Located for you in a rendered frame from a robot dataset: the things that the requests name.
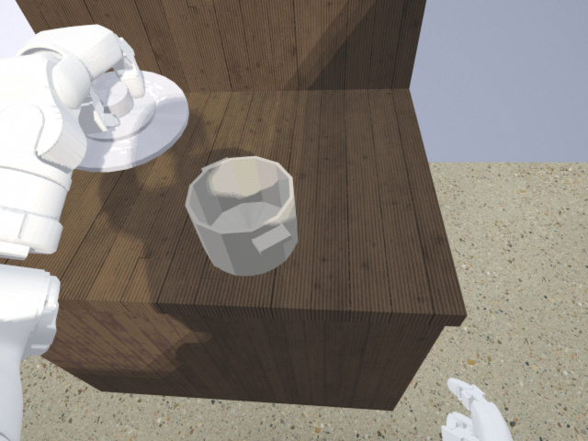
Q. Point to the knob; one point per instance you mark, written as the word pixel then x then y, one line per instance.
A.
pixel 115 96

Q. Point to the left robot hand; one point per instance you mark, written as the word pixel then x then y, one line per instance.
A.
pixel 98 49

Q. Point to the robot left forearm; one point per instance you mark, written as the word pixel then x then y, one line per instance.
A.
pixel 41 143

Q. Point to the table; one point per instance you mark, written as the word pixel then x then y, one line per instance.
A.
pixel 322 88

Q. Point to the lid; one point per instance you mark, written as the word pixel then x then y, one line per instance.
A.
pixel 152 126

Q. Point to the left robot upper arm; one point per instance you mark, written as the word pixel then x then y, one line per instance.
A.
pixel 28 311

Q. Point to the right robot hand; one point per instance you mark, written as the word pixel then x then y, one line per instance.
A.
pixel 486 423

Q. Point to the pot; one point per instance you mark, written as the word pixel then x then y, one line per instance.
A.
pixel 243 209

